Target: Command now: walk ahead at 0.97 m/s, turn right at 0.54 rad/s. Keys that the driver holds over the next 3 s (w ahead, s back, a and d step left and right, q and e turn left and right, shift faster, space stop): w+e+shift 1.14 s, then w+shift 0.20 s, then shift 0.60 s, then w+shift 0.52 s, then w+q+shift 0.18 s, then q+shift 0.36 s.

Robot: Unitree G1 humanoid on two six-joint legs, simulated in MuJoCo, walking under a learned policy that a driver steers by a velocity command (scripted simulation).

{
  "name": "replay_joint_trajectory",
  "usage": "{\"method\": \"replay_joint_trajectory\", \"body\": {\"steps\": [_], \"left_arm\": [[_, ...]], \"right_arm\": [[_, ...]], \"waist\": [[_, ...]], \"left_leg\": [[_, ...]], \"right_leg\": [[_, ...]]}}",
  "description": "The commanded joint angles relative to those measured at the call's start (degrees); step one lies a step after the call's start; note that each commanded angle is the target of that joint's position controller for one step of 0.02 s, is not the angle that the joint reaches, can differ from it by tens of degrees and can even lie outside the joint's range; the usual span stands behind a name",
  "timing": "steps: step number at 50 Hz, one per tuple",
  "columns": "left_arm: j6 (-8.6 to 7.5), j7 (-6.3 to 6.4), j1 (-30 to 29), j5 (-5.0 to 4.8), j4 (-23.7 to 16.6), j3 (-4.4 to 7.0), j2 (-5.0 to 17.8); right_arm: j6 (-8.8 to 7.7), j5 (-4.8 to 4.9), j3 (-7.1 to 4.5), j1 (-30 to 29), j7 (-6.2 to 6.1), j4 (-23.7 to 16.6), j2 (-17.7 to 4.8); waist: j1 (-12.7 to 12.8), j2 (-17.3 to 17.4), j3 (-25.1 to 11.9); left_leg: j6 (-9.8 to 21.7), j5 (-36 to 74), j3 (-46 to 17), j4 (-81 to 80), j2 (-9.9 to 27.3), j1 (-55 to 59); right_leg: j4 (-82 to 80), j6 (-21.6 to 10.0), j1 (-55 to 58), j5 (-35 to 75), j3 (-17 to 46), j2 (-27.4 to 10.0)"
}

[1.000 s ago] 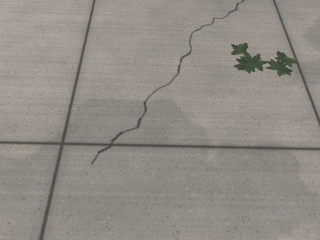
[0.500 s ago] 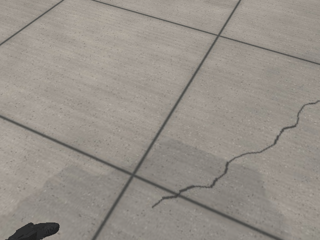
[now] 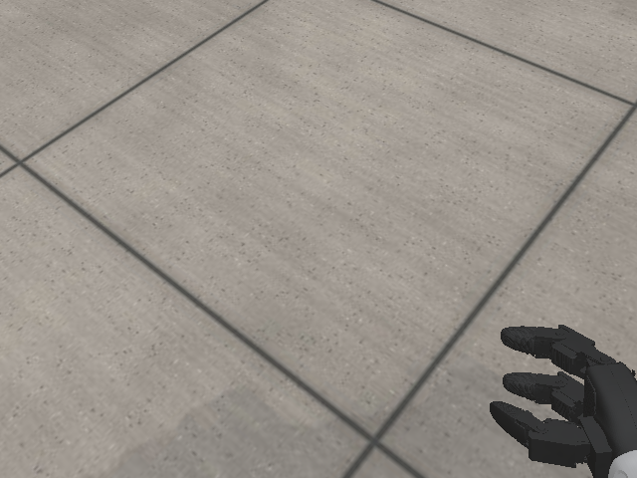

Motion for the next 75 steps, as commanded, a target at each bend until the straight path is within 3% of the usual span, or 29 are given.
{"method": "replay_joint_trajectory", "body": {"steps": [1, 2, 3, 5, 8, 17, 21, 22, 23, 24, 25, 27, 34, 40, 42, 44, 45, 46, 47, 50, 54, 62, 67, 68, 69, 70, 71, 73, 75], "left_arm": [[-2.45, 0.08, -2.8, 1.50, -8.9, 0.61, 4.1], [-3.83, -0.06, -4.4, -2.33, -10.1, 0.84, 5.7], [-3.54, 0.40, -12.9, -4.56, -12.1, 2.45, 9.2], [-2.45, 0.49, -18.9, -2.45, -13.3, 2.51, 8.0], [1.65, -0.81, -17.3, -2.88, -13.6, 2.54, 3.4], [2.33, -4.05, -29.3, -1.08, -19.2, 3.34, 9.0], [4.15, -3.16, -3.8, -2.33, -14.1, 8.85, 20.1], [4.72, -2.27, 1.3, -2.79, -11.2, 9.63, 22.0], [3.61, -2.41, -7.2, -1.62, -13.9, 8.66, 25.5], [1.79, -3.13, -10.5, -0.69, -18.4, 7.38, 20.9], [0.18, -3.34, -10.5, -0.08, -18.7, 7.04, 18.1], [-1.91, -3.71, -15.9, 0.42, -18.5, 6.48, 16.7], [-1.28, 0.39, -15.2, -1.18, -16.7, 4.79, 11.9], [-0.39, 1.09, -12.4, -2.08, -13.2, 5.71, 11.8], [0.24, 1.57, -13.6, -1.76, -13.0, 6.49, 12.5], [0.89, 0.44, -19.2, 1.06, -15.6, 5.98, 12.3], [0.76, -0.13, -16.2, 2.47, -17.2, 3.71, 4.1], [0.07, -0.15, -5.8, -3.80, -19.6, 2.22, 3.2], [0.63, 0.50, -10.1, -4.40, -17.3, 2.87, 8.8], [1.00, -0.19, -23.8, -0.48, -20.1, 3.95, 11.3], [2.82, -1.20, -25.9, -2.34, -22.5, 3.19, 7.2], [0.36, -3.67, -40.2, -1.33, -26.8, 1.65, 6.1], [0.10, -4.29, -33.2, -1.26, -27.1, 5.13, 13.0], [0.73, -3.50, -19.4, -1.04, -23.1, 6.89, 16.0], [1.46, -2.44, -9.4, -0.50, -19.3, 7.59, 18.2], [0.54, -2.45, -13.9, 0.87, -20.6, 7.21, 21.7], [0.23, -2.54, -12.9, 1.79, -20.5, 6.24, 15.6], [-1.27, -2.88, -20.1, 1.12, -18.8, 5.50, 14.5], [-2.02, -2.57, -24.9, 1.50, -18.8, 4.32, 10.7]], "right_arm": [[0.68, -1.80, -7.85, 32.2, -2.58, 3.9, -19.7], [0.55, -2.69, -7.05, 34.5, -2.22, 4.5, -16.7], [0.37, -2.19, -6.01, 31.1, -2.46, 6.4, -12.7], [0.34, -2.51, -4.94, 24.9, -2.55, 8.9, -8.4], [-0.12, -2.78, -4.02, 16.0, -2.33, 11.3, -2.6], [-0.57, -1.95, -7.02, 13.5, -3.65, 13.4, -15.0], [2.16, -0.82, -8.11, 11.2, -3.44, 12.2, -19.9], [1.35, -1.19, -6.08, 10.7, -3.36, 12.5, -13.3], [-1.19, -2.05, -2.83, 20.0, -2.53, 8.5, -2.2], [-3.67, -1.00, -2.57, 17.1, -2.24, 5.7, -7.9], [-4.52, 0.72, -3.74, 9.3, -2.43, 4.9, -12.5], [-3.96, -1.21, -3.29, 8.1, -3.59, 5.6, -10.2], [-1.17, -3.67, -2.68, -3.5, -3.32, 2.4, -5.3], [-2.45, -0.34, -4.57, -8.5, -2.10, -0.8, -8.0], [-2.86, 0.44, -6.11, -4.1, -2.42, -0.2, -11.1], [-2.02, 1.19, -8.14, 19.5, -3.96, 4.0, -14.4], [-1.31, -0.05, -7.88, 30.7, -4.24, 6.3, -16.2], [-1.73, -2.82, -7.91, 28.0, -2.50, 7.0, -18.9], [-1.36, -2.69, -6.71, 21.8, -2.54, 4.4, -11.2], [-0.32, -3.30, -6.09, 18.2, -3.02, 8.1, -9.3], [-1.12, -1.52, -5.02, 17.8, -2.53, 13.0, -5.8], [-0.92, -2.50, -4.93, 25.8, -2.80, 17.8, -11.7], [1.10, -2.32, -5.17, 27.4, -4.27, 20.0, -18.8], [1.75, -2.07, -4.91, 24.3, -4.53, 19.6, -18.7], [1.63, -2.26, -4.05, 23.6, -5.03, 18.1, -15.7], [-0.04, -2.23, -0.97, 35.0, -3.56, 16.7, -5.7], [-1.95, -0.85, -2.77, 28.5, -3.09, 17.1, -14.1], [-1.96, 0.57, -2.35, 19.0, -3.92, 13.0, -11.2], [-0.28, -0.61, -2.73, 20.5, -4.01, 14.9, -10.6]], "waist": [[-18.1, 8.0, -27.7], [-19.1, 17.9, -33.7], [-18.8, 15.7, -18.7], [-14.9, 6.8, -5.4], [-7.9, 9.0, 1.9], [-5.6, -1.0, 7.8], [9.0, 4.8, -8.3], [9.5, -5.9, -4.6], [-5.3, -28.7, -7.7], [-3.7, -20.5, -16.3], [-2.4, -8.8, -8.3], [-8.2, 4.5, -1.7], [-5.8, 0.5, 5.7], [-3.3, -5.8, 3.6], [-6.4, -7.5, 1.6], [-19.5, -8.9, -14.5], [-18.9, 5.4, -23.8], [-11.2, 35.3, -28.6], [-13.8, 23.0, -18.7], [-12.5, 0.4, -3.4], [-9.7, 3.6, 2.2], [-12.6, -3.3, 10.5], [-2.2, 9.0, -0.7], [5.1, 8.7, -6.5], [7.2, 2.3, -11.0], [-4.4, -17.0, -23.4], [0.7, -5.7, -29.6], [-5.0, 2.5, -8.6], [-9.1, 1.4, -2.7]], "left_leg": [[9.2, -27.2, -29.5, 0.3, 20.9, 70.3], [11.4, -43.7, -48.2, -14.2, 24.8, 67.3], [9.0, -40.2, -41.1, -17.4, 22.4, 59.0], [7.9, -21.3, -23.5, -17.5, 19.3, 41.1], [6.7, -9.6, -7.5, -22.1, 16.6, 25.7], [3.7, 20.3, 16.3, -26.7, 12.9, 27.7], [2.7, 61.4, 15.0, 14.4, 13.6, 28.1], [-0.6, 15.4, 13.6, 40.9, 5.0, 13.4], [-2.0, -30.2, 4.3, 62.5, -5.6, -8.9], [0.9, -25.8, -7.3, 61.8, -4.5, -14.3], [2.8, -20.1, -7.0, 56.2, -2.4, -15.6], [2.5, -13.6, -8.1, 45.2, 1.8, -8.1], [-4.8, 4.9, -3.3, 11.1, 0.5, 1.5], [-4.9, 13.0, -5.3, -6.0, -2.4, 11.0], [-3.8, 7.8, -5.2, -6.8, -2.2, 14.5], [-1.1, -0.4, -5.5, 0.1, 2.1, 41.5], [1.5, -19.0, -20.0, 1.8, 11.7, 62.2], [9.8, -43.8, -57.4, -15.6, 24.5, 67.3], [8.6, -52.0, -53.1, -18.9, 21.5, 59.7], [6.4, -18.3, -25.9, -18.3, 15.5, 37.1], [5.9, -6.8, -10.9, -21.4, 13.5, 30.1], [4.9, 14.9, 7.6, -29.1, 11.7, 29.6], [5.6, 73.8, 10.8, -7.9, 16.0, 40.3], [4.5, 74.3, 11.3, 6.5, 14.6, 35.9], [2.2, 37.8, 10.4, 28.4, 9.2, 20.4], [-0.7, -24.1, 4.3, 53.6, -2.2, -2.0], [0.8, -23.8, -7.4, 55.3, -1.2, -1.2], [0.0, -20.8, -4.6, 46.6, 3.2, -3.5], [-0.6, -17.6, -3.3, 40.3, 5.9, 1.1]], "right_leg": [[49.1, -4.2, -47.6, 14.8, 1.6, 3.0], [58.1, -4.8, -51.6, 3.2, 7.2, 4.3], [62.9, -4.7, -59.2, 6.6, 4.5, 2.0], [60.6, -4.6, -57.9, 13.0, 1.5, -2.5], [56.8, -3.7, -51.2, 12.9, 1.9, -6.1], [29.0, -6.7, -41.5, 35.3, -9.9, -0.4], [27.0, -12.8, -7.1, 21.2, -13.9, 9.1], [22.8, -14.7, 2.1, 21.8, -6.4, 8.0], [11.8, -24.3, 10.3, 11.4, 24.0, 0.0], [-4.1, -27.0, 11.6, -10.2, 46.5, -8.0], [-9.6, -23.3, 4.1, -15.1, 48.0, -8.7], [-7.3, -20.3, -12.7, -5.9, 40.5, -5.9], [-7.3, -16.6, -28.6, 22.1, 16.3, 6.2], [-3.3, -12.3, -22.4, 19.3, 21.0, 4.3], [2.7, -11.1, -16.2, 32.1, 22.3, 2.9], [27.8, -7.6, -21.3, 45.5, 18.6, 5.2], [48.4, -6.6, -37.2, 10.5, 14.1, 10.6], [64.1, -5.0, -53.1, -1.8, 9.9, 11.1], [66.5, -4.6, -57.1, 5.3, 7.5, 5.8], [59.2, -4.6, -51.8, 12.2, 3.9, 0.2], [55.2, -5.4, -54.0, 12.9, 2.5, -4.8], [30.1, -6.4, -52.5, 32.9, -5.0, 0.7], [21.5, -11.5, -30.8, 21.1, -12.1, 10.7], [14.6, -13.6, -15.1, 27.1, -10.3, 10.6], [13.0, -14.7, 5.4, 33.8, 0.8, 4.0], [10.6, -26.4, 25.5, 37.1, 33.8, -13.8], [4.4, -24.8, 20.5, 40.9, 38.0, -14.1], [2.0, -20.4, -0.9, 54.7, 20.9, -10.2], [-1.6, -17.7, -14.3, 58.2, 11.8, -6.9]]}}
